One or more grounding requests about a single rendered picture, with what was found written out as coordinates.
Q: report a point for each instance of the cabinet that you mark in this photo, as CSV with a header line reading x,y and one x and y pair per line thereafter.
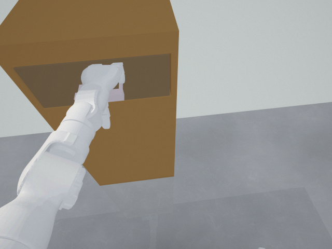
x,y
140,143

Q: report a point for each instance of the robot left hand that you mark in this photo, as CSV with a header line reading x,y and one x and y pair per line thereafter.
x,y
109,76

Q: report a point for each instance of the drawer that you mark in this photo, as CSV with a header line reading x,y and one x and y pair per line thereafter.
x,y
55,85

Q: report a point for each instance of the robot left forearm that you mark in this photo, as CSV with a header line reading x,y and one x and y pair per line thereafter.
x,y
72,138

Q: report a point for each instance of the handle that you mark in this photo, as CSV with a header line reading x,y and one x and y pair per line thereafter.
x,y
114,95

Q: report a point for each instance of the robot left upper arm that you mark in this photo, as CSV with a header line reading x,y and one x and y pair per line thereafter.
x,y
27,221

